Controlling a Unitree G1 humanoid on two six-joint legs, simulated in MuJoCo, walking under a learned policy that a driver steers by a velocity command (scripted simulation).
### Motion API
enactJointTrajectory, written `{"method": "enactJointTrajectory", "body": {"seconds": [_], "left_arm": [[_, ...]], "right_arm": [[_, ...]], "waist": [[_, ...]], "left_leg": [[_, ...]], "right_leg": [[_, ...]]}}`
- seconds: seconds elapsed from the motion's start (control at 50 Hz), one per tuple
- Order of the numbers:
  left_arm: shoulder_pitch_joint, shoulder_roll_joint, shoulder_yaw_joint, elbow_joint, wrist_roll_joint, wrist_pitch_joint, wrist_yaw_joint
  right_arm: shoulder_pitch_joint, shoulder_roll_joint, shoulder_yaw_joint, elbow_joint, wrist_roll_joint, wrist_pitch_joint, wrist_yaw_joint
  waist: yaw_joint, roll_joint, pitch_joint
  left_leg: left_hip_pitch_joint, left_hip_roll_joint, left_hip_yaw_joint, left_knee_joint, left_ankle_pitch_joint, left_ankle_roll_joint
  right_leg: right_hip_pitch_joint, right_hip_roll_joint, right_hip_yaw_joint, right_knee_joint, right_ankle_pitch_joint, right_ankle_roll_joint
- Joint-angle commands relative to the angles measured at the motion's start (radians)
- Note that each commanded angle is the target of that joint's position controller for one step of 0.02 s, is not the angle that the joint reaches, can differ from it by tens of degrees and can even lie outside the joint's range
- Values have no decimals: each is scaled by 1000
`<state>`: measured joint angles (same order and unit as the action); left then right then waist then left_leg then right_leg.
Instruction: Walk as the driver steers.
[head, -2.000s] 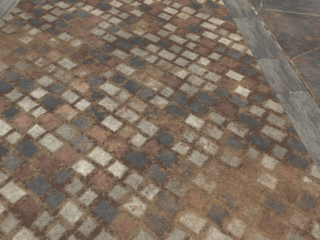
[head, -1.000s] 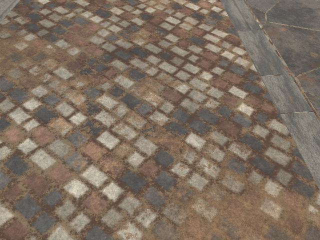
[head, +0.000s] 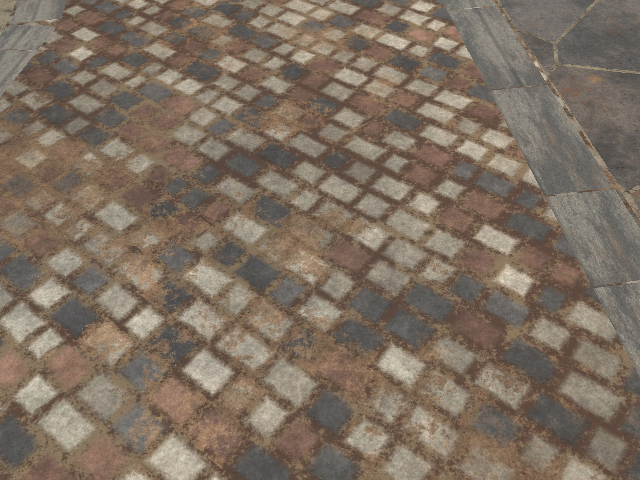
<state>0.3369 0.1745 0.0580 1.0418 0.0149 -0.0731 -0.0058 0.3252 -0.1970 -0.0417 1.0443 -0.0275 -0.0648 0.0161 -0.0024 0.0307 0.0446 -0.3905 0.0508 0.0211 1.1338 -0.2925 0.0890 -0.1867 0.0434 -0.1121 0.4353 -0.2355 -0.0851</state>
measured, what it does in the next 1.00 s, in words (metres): walks ahead: left foot, then right foot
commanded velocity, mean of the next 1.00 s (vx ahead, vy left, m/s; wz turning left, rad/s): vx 0.48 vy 0.00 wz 0.10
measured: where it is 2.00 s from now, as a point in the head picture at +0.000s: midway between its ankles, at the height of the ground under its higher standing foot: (282, 274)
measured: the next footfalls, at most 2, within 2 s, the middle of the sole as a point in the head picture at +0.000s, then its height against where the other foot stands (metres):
left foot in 0.38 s outside the picture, level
right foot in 0.94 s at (388, 386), level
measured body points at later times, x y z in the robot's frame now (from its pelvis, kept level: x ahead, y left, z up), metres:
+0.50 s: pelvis +0.28 +0.03 -0.01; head +0.31 +0.03 +0.44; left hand +0.26 +0.27 -0.16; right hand +0.37 -0.22 -0.15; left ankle +0.35 +0.08 -0.74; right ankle +0.13 -0.08 -0.64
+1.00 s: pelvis +0.56 -0.02 -0.02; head +0.61 -0.02 +0.43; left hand +0.73 +0.23 -0.12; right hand +0.53 -0.26 -0.16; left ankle +0.38 +0.08 -0.68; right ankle +0.67 -0.09 -0.74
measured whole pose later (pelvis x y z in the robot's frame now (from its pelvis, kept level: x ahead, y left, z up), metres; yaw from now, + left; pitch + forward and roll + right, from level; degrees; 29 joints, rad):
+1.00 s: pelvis +0.56 -0.02 -0.02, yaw +7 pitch +1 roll +1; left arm 0.03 0.19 0.04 0.83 0.04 -0.09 -0.01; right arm 0.43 -0.20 -0.05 1.02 0.00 -0.07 -0.01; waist -0.07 0.01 0.07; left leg -0.16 -0.04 -0.03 0.94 -0.45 0.09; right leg -0.44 -0.01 -0.09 0.57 -0.14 -0.06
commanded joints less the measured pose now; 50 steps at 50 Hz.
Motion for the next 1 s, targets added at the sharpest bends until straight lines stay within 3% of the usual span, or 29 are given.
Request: {"method": "enactJointTrajectory", "body": {"seconds": [0.02, 0.08, 0.16, 0.26, 0.32, 0.36, 0.38, 0.4, 0.42, 0.44, 0.46, 0.48, 0.52, 0.58, 0.64, 0.7, 0.82, 0.88, 0.9, 0.92, 0.94, 0.96, 0.98, 1.0], "left_arm": [[95, 73, -3, -4, -2, -26, 10], [156, 87, -8, 12, -2, -32, 13], [200, 73, -19, 17, -1, -36, 13], [242, 85, -18, 35, 2, -41, 23], [206, 109, -12, 34, 8, -42, 29], [180, 136, -4, 34, 15, -35, 31], [160, 139, -4, 28, 8, -30, 28], [180, 84, -19, -4, -15, -29, 19], [278, 20, -23, -10, -38, -26, 6], [164, 101, -2, -28, -17, -22, 10], [78, 105, 0, -59, -10, -28, 6], [47, 89, 0, -63, -6, -30, 4], [78, 53, -2, -54, 19, -6, -6], [35, 40, -2, -75, 25, 21, -19], [-115, 61, -1, -130, 22, 32, -26], [-255, 61, -7, -181, 13, 28, -28], [-417, 72, -14, -249, 4, 14, -24], [-370, 104, -5, -259, -1, -5, -18], [-285, 123, 5, -237, 0, -12, -11], [-128, 147, 18, -189, 7, -23, -1], [38, 213, 38, -161, 34, -35, 14], [92, 321, 63, -174, 61, -31, 14], [35, 267, 56, -186, 35, -12, 8], [-62, 185, 34, -200, 26, -9, 6]], "right_arm": [[77, -18, -9, -28, -3, 15, 10], [-60, -28, -13, -74, -2, 29, 16], [-260, -21, -9, -146, 3, 25, 21], [-387, -18, -2, -197, 10, 16, 21], [-339, -41, -13, -197, 9, 5, 10], [-136, -78, -35, -135, 9, -6, -6], [29, -104, -50, -83, -2, -14, -15], [187, -192, -76, -55, -30, -18, -24], [180, -241, -88, -56, -31, -12, -11], [71, -202, -79, -66, 4, -5, -4], [-25, -139, -60, -83, 14, -9, -1], [-64, -87, -45, -83, 10, -18, 2], [-46, -30, -23, -53, 12, -31, -9], [34, -68, -24, -23, 17, -50, -17], [87, -86, -22, -16, 17, -50, -15], [144, -73, -12, -9, 20, -47, -13], [223, -104, -16, 1, 11, -39, -25], [175, -133, -28, -15, 3, -33, -33], [149, -147, -34, -23, 3, -32, -32], [125, -150, -36, -31, 9, -30, -27], [115, -116, -29, -61, 21, -31, -22], [218, 8, -6, -98, 65, -25, -23], [214, -88, -29, -93, 44, -18, -28], [151, -103, -39, -99, 34, -9, -27]], "waist": [[-33, -73, 54], [-14, -80, 83], [22, -86, 108], [46, -105, 110], [4, -113, 70], [-80, -122, -47], [-150, -102, -129], [-182, 9, -257], [-109, 177, -339], [-83, 33, -239], [-55, 4, -103], [-27, -36, -42], [26, -10, -13], [41, 3, 10], [16, 12, 50], [-19, 16, 68], [-66, 43, 59], [-19, 57, 37], [19, 60, -2], [88, 24, -87], [144, -43, -216], [97, -266, -366], [77, -214, -374], [35, -124, -215]], "left_leg": [[-167, 46, -15, -18, 77, -10], [-281, 53, 13, -98, 148, -32], [-325, 36, 50, -303, 240, -55], [-254, -9, 92, -512, 281, -22], [-141, -55, 111, -570, 197, 33], [70, -114, 122, -607, 133, 73], [293, -88, 93, -669, 174, 97], [568, 153, -191, -689, 15, 161], [735, 386, -693, -828, -23, 294], [625, 325, -653, -884, -129, 247], [466, 298, -494, -918, -95, 209], [357, 254, -394, -951, 8, 177], [237, 182, -250, -982, 147, 128], [217, 156, -164, -1006, 279, 128], [247, 136, -116, -1039, 317, 122], [278, 109, -93, -1033, 415, 110], [446, 135, -137, -940, 555, 123], [472, 152, -159, -847, 678, 101], [452, 139, -153, -759, 775, 84], [403, 93, -122, -582, 780, 65], [228, 37, -90, -326, 539, 49], [-121, -120, 4, 26, -101, 6], [-204, -98, -80, 152, -207, 23], [-236, -40, -89, 170, -120, 25]], "right_leg": [[56, -255, 281, -312, 105, -90], [105, -246, 228, -334, 196, -97], [147, -227, 168, -335, 352, -100], [241, -241, 126, -305, 531, -98], [313, -259, 100, -192, 825, -89], [333, -249, 82, 56, 1021, -70], [228, -218, 59, 264, 901, -54], [-26, -148, 21, 593, 522, -32], [-340, 46, 65, 924, -287, -8], [-423, -23, 182, 962, -198, -30], [-439, -67, 171, 907, -98, -33], [-403, -100, 165, 847, -46, -33], [-314, -134, 157, 760, -23, -13], [-344, -147, 125, 687, 5, 18], [-456, -168, 94, 569, 114, 47], [-472, -155, 63, 392, 208, 68], [-462, -101, 56, 184, 226, 66], [-342, -73, 69, 105, 126, 37], [-220, -44, 61, 74, 89, 23], [-18, -30, 52, 9, 128, 3], [244, -186, 199, 4, 64, -36], [528, -493, 625, -53, -13, -131], [463, -501, 784, -144, -69, -152], [319, -464, 623, -160, -108, -125]]}}
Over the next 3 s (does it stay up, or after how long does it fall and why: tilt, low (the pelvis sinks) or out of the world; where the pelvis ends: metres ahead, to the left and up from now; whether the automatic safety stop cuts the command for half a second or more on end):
stays up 1.12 0.27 0.00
